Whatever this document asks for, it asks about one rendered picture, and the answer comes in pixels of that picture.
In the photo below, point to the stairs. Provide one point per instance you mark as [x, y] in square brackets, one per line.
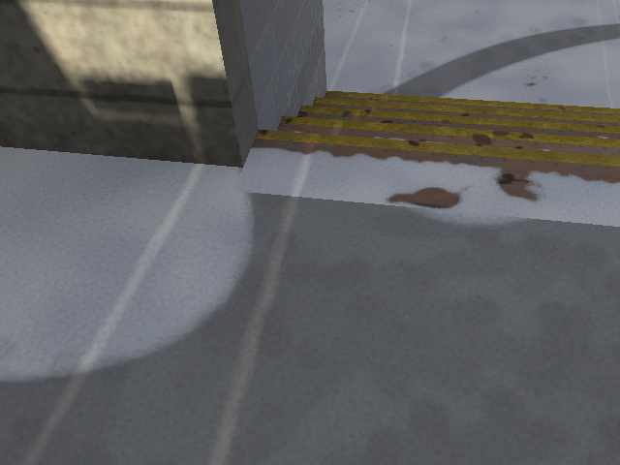
[559, 128]

